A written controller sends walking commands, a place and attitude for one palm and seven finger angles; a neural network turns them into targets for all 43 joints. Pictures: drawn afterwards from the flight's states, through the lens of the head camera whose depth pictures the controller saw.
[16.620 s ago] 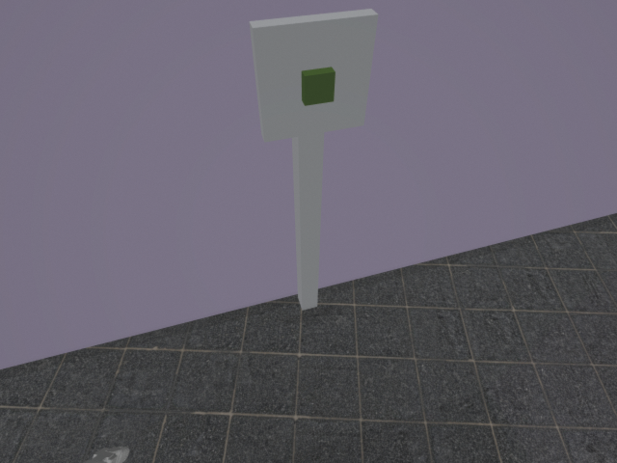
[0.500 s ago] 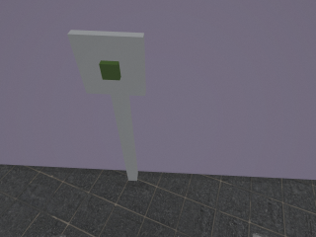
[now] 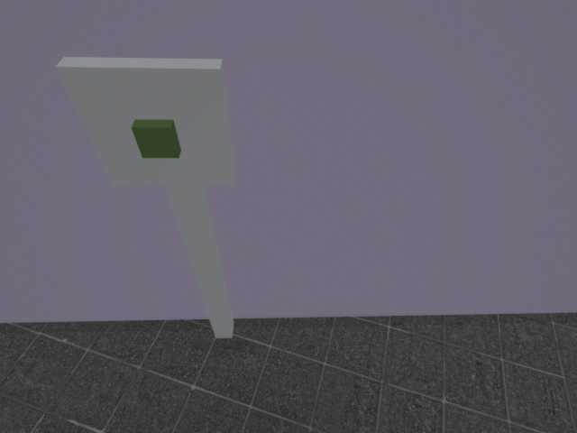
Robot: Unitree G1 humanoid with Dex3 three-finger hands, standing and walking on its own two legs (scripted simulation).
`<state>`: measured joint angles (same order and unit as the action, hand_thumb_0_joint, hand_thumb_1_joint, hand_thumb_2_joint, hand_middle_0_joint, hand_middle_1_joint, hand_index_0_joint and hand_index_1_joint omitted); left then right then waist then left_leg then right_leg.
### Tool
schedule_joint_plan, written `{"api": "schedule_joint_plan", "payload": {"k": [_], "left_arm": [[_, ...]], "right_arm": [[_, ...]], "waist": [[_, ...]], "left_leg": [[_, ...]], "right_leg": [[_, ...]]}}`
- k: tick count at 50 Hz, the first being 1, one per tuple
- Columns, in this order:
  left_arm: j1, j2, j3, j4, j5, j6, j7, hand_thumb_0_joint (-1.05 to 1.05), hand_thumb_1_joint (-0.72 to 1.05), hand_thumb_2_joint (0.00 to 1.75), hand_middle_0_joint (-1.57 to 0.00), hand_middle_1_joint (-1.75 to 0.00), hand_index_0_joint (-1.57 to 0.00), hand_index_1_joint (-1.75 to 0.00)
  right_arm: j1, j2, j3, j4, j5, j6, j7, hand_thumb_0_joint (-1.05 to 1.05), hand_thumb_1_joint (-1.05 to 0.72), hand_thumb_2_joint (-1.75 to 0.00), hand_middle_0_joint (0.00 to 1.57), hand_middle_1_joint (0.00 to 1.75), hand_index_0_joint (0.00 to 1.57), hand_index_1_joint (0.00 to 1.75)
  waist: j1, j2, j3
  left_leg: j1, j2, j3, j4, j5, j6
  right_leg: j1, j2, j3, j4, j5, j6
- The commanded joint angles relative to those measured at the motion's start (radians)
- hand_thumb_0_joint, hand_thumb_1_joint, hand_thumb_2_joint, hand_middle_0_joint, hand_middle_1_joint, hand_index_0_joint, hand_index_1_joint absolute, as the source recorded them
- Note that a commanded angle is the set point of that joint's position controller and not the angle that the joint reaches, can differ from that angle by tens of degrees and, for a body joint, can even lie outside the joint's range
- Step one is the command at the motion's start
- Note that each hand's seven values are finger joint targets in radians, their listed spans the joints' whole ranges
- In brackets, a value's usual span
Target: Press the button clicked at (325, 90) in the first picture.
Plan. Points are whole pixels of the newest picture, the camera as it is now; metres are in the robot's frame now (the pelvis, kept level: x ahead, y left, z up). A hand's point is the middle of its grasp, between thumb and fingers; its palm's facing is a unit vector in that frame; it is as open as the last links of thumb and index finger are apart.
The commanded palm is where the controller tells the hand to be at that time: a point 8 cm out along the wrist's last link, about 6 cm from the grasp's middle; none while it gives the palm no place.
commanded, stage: come to a stop and stand still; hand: left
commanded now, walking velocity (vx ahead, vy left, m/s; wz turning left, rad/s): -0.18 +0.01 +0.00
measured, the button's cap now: (158, 138) +0.50 +0.24 +0.14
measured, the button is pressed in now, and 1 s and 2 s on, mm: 0 0 0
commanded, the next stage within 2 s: look again from close up in 1.78 s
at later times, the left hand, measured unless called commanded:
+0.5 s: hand out of the picture +0.02 +0.19 -0.17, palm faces +0.02 -0.97 -0.23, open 7.4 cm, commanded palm none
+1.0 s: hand out of the picture -0.01 +0.15 -0.16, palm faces +0.03 -0.98 -0.19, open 7.4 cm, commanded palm none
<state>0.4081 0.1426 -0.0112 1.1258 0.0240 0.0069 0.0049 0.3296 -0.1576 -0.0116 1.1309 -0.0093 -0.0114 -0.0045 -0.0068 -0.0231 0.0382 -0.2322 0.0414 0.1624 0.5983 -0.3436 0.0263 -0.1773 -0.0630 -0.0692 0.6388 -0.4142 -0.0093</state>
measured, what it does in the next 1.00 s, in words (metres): steps on the spot: right foot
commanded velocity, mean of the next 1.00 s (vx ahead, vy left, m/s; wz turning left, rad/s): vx -0.03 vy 0.01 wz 0.00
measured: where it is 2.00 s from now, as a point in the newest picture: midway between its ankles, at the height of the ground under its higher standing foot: outside the picture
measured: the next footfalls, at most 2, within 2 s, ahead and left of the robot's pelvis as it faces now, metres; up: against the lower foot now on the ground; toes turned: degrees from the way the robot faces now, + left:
right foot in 0.40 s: +0.04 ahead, -0.14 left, +0.00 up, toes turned +1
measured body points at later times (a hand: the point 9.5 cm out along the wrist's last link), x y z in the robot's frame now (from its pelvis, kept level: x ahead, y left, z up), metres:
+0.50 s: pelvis -0.02 +0.00 +0.00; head -0.01 +0.01 +0.45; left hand +0.02 +0.25 -0.15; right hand +0.06 -0.23 -0.15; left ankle +0.00 +0.09 -0.73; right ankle +0.00 -0.14 -0.73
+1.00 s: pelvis +0.01 -0.02 +0.01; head +0.04 -0.02 +0.46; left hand -0.01 +0.20 -0.15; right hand +0.03 -0.24 -0.15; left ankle +0.00 +0.09 -0.73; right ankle +0.00 -0.14 -0.73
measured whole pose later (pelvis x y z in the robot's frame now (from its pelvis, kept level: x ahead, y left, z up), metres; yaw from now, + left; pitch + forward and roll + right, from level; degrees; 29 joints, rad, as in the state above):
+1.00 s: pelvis +0.01 -0.02 +0.01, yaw +2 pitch +0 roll +1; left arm 0.29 0.15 -0.02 1.10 0.02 0.00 0.02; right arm 0.26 -0.17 0.00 1.06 -0.01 0.00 -0.01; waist 0.00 0.00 0.05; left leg -0.23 0.02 0.12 0.49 -0.26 0.01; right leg -0.22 -0.04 -0.01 0.52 -0.31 0.01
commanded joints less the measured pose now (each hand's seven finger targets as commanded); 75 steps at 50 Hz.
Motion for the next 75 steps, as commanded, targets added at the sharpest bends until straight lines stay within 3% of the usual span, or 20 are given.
{"api": "schedule_joint_plan", "payload": {"k": [1, 3, 4, 6, 9, 10, 11, 13, 14, 16, 17, 18, 19, 20, 22, 25, 27, 35, 49, 75], "left_arm": [[0.093, 0.084, 0.034, -0.037, -0.007, -0.036, 0.031, 0.00, 0.90, 0.90, -0.20, -0.30, -0.20, -0.30], [0.138, 0.141, 0.040, -0.014, -0.011, -0.042, 0.047, 0.00, 0.90, 0.90, -0.20, -0.30, -0.20, -0.30], [0.124, 0.156, 0.041, -0.021, -0.009, -0.042, 0.052, 0.00, 0.90, 0.90, -0.20, -0.30, -0.20, -0.30], [0.100, 0.157, 0.044, -0.038, -0.002, -0.037, 0.059, 0.00, 0.90, 0.90, -0.20, -0.30, -0.20, -0.30], [0.043, 0.147, 0.050, -0.069, -0.002, -0.023, 0.065, 0.00, 0.90, 0.90, -0.20, -0.30, -0.20, -0.30], [0.015, 0.154, 0.054, -0.084, -0.005, -0.018, 0.064, 0.00, 0.90, 0.90, -0.20, -0.30, -0.20, -0.30], [-0.014, 0.153, 0.057, -0.102, -0.011, -0.013, 0.063, 0.00, 0.90, 0.90, -0.20, -0.30, -0.20, -0.30], [-0.054, 0.104, 0.052, -0.139, -0.014, -0.011, 0.063, 0.00, 0.90, 0.90, -0.20, -0.30, -0.20, -0.30], [-0.074, 0.079, 0.044, -0.143, -0.015, -0.008, 0.064, 0.00, 0.90, 0.90, -0.20, -0.30, -0.20, -0.30], [-0.108, 0.068, 0.051, -0.141, -0.018, 0.008, 0.054, 0.00, 0.90, 0.90, -0.20, -0.30, -0.20, -0.30], [-0.062, 0.123, 0.039, -0.100, -0.022, -0.008, 0.070, 0.00, 0.90, 0.90, -0.20, -0.30, -0.20, -0.30], [-0.045, 0.126, 0.048, -0.152, -0.004, -0.018, 0.062, 0.00, 0.90, 0.90, -0.20, -0.30, -0.20, -0.30], [-0.078, 0.145, 0.049, -0.152, 0.006, -0.027, 0.049, 0.00, 0.90, 0.90, -0.20, -0.30, -0.20, -0.30], [-0.113, 0.180, 0.039, -0.157, 0.007, -0.039, 0.045, 0.00, 0.90, 0.90, -0.20, -0.30, -0.20, -0.30], [-0.174, 0.204, 0.034, -0.190, 0.008, -0.025, 0.036, 0.00, 0.90, 0.90, -0.20, -0.30, -0.20, -0.30], [-0.176, 0.148, 0.032, -0.198, -0.001, 0.002, 0.033, 0.00, 0.90, 0.90, -0.20, -0.30, -0.20, -0.30], [-0.121, 0.137, 0.026, -0.178, 0.004, 0.005, 0.027, 0.00, 0.90, 0.90, -0.20, -0.30, -0.20, -0.30], [-0.104, 0.140, 0.019, -0.146, -0.003, -0.017, 0.023, 0.00, 0.90, 0.90, -0.20, -0.30, -0.20, -0.30], [-0.081, 0.132, 0.016, -0.063, -0.007, -0.033, 0.029, 0.00, 0.90, 0.90, -0.20, -0.30, -0.20, -0.30], [-0.096, 0.139, 0.031, -0.038, -0.010, -0.037, 0.038, 0.00, 0.90, 0.90, -0.20, -0.30, -0.20, -0.30]], "right_arm": [[0.012, -0.122, -0.025, -0.037, 0.004, -0.015, -0.034, 0.00, -0.90, -0.90, 0.20, 0.30, 0.20, 0.30], [-0.029, -0.060, -0.009, -0.061, 0.011, -0.009, -0.029, 0.00, -0.90, -0.90, 0.20, 0.30, 0.20, 0.30], [-0.050, -0.062, -0.012, -0.071, 0.012, -0.001, -0.029, 0.00, -0.90, -0.90, 0.20, 0.30, 0.20, 0.30], [-0.065, -0.059, -0.023, -0.080, 0.014, 0.007, -0.030, 0.00, -0.90, -0.90, 0.20, 0.30, 0.20, 0.30], [-0.041, -0.035, -0.026, -0.076, 0.012, 0.017, -0.030, 0.00, -0.90, -0.90, 0.20, 0.30, 0.20, 0.30], [-0.023, -0.043, -0.031, -0.075, 0.010, 0.018, -0.031, 0.00, -0.90, -0.90, 0.20, 0.30, 0.20, 0.30], [0.011, -0.062, -0.038, -0.066, 0.007, 0.017, -0.032, 0.00, -0.90, -0.90, 0.20, 0.30, 0.20, 0.30], [0.075, -0.121, -0.054, -0.053, 0.000, 0.014, -0.036, 0.00, -0.90, -0.90, 0.20, 0.30, 0.20, 0.30], [0.076, -0.133, -0.054, -0.044, 0.003, 0.007, -0.037, 0.00, -0.90, -0.90, 0.20, 0.30, 0.20, 0.30], [-0.011, -0.128, -0.050, -0.064, -0.002, 0.003, -0.040, 0.00, -0.90, -0.90, 0.20, 0.30, 0.20, 0.30], [-0.096, -0.190, -0.057, -0.153, 0.000, -0.003, -0.034, 0.00, -0.90, -0.90, 0.20, 0.30, 0.20, 0.30], [-0.096, -0.118, -0.041, -0.187, -0.001, 0.011, -0.013, 0.00, -0.90, -0.90, 0.20, 0.30, 0.20, 0.30], [-0.145, -0.092, -0.036, -0.209, -0.004, 0.022, -0.002, 0.00, -0.90, -0.90, 0.20, 0.30, 0.20, 0.30], [-0.096, -0.061, -0.027, -0.211, -0.010, 0.025, 0.002, 0.00, -0.90, -0.90, 0.20, 0.30, 0.20, 0.30], [-0.022, -0.062, -0.028, -0.202, -0.010, 0.012, 0.011, 0.00, -0.90, -0.90, 0.20, 0.30, 0.20, 0.30], [-0.054, -0.157, -0.041, -0.218, -0.019, 0.007, 0.002, 0.00, -0.90, -0.90, 0.20, 0.30, 0.20, 0.30], [-0.101, -0.169, -0.038, -0.235, -0.017, 0.007, 0.001, 0.00, -0.90, -0.90, 0.20, 0.30, 0.20, 0.30], [-0.053, -0.145, -0.024, -0.205, -0.011, -0.006, -0.004, 0.00, -0.90, -0.90, 0.20, 0.30, 0.20, 0.30], [-0.020, -0.106, -0.009, -0.104, -0.002, -0.016, -0.016, 0.00, -0.90, -0.90, 0.20, 0.30, 0.20, 0.30], [-0.037, -0.096, -0.005, -0.036, -0.004, -0.008, -0.033, 0.00, -0.90, -0.90, 0.20, 0.30, 0.20, 0.30]], "waist": [[0.028, 0.035, -0.010], [0.036, -0.135, -0.034], [0.037, -0.192, -0.018], [0.039, -0.171, 0.001], [0.019, -0.116, 0.000], [0.005, -0.093, -0.014], [-0.014, -0.051, -0.048], [-0.033, 0.109, -0.103], [-0.031, 0.232, -0.099], [-0.014, 0.200, -0.021], [0.002, 0.168, 0.032], [0.039, 0.015, -0.003], [0.030, -0.029, 0.049], [-0.009, -0.101, 0.027], [-0.044, 0.018, -0.057], [-0.008, 0.134, 0.061], [0.028, 0.117, 0.118], [0.017, 0.014, 0.005], [0.005, 0.007, -0.027], [0.009, -0.005, -0.032]], "left_leg": [[0.014, 0.126, -0.106, -0.038, 0.544, 0.035], [-0.116, 0.039, -0.035, 0.000, 0.157, -0.030], [-0.148, 0.032, -0.039, 0.024, 0.004, -0.034], [-0.182, 0.023, -0.043, 0.081, -0.076, -0.033], [-0.152, 0.012, -0.040, 0.014, 0.003, -0.038], [-0.085, 0.010, -0.038, -0.052, 0.142, -0.035], [0.035, 0.027, -0.048, -0.098, 0.452, -0.022], [0.258, 0.163, -0.140, -0.084, 0.960, 0.055], [0.280, 0.232, -0.220, -0.132, 1.119, 0.118], [0.167, 0.254, -0.232, -0.211, 0.928, 0.169], [0.102, 0.249, -0.244, 0.026, 1.014, 0.108], [-0.055, 0.156, -0.161, -0.020, 0.393, 0.049], [-0.088, 0.063, -0.088, -0.008, 0.039, -0.003], [-0.074, 0.022, -0.080, 0.034, -0.055, -0.022], [0.078, -0.018, -0.077, -0.066, -0.018, -0.022], [-0.110, 0.133, -0.283, -0.274, -0.176, 0.037], [-0.216, 0.146, -0.302, -0.342, -0.262, 0.053], [-0.056, 0.090, -0.215, -0.278, -0.065, 0.032], [0.066, 0.076, -0.140, -0.186, 0.230, 0.012], [0.118, 0.082, -0.100, -0.160, 0.370, -0.019]], "right_leg": [[0.036, -0.039, 0.035, -0.188, 0.457, -0.022], [0.184, -0.177, 0.102, -0.177, 1.058, -0.051], [0.206, -0.197, 0.092, -0.166, 1.224, -0.065], [0.211, -0.216, 0.099, -0.150, 1.351, -0.087], [0.193, -0.215, 0.092, -0.115, 1.297, -0.113], [0.156, -0.189, 0.077, -0.078, 1.247, -0.099], [0.084, -0.145, 0.044, -0.034, 1.135, -0.067], [-0.096, -0.030, -0.024, 0.031, 0.574, 0.004], [-0.143, 0.007, -0.011, 0.096, 0.131, 0.021], [-0.148, -0.001, 0.037, 0.150, -0.115, 0.016], [-0.244, -0.051, 0.124, -0.064, -0.035, -0.017], [-0.103, -0.035, 0.080, -0.171, 0.096, -0.029], [-0.152, -0.109, 0.200, -0.265, 0.069, -0.055], [-0.186, -0.163, 0.272, -0.315, 0.031, -0.096], [-0.243, -0.116, 0.180, -0.249, -0.095, -0.089], [-0.205, 0.027, 0.037, -0.081, -0.057, -0.009], [-0.139, 0.032, 0.026, -0.064, 0.026, -0.012], [-0.108, -0.007, 0.099, -0.177, 0.110, -0.020], [-0.073, -0.038, 0.127, -0.206, 0.304, -0.023], [0.022, -0.046, 0.114, -0.206, 0.597, -0.034]]}}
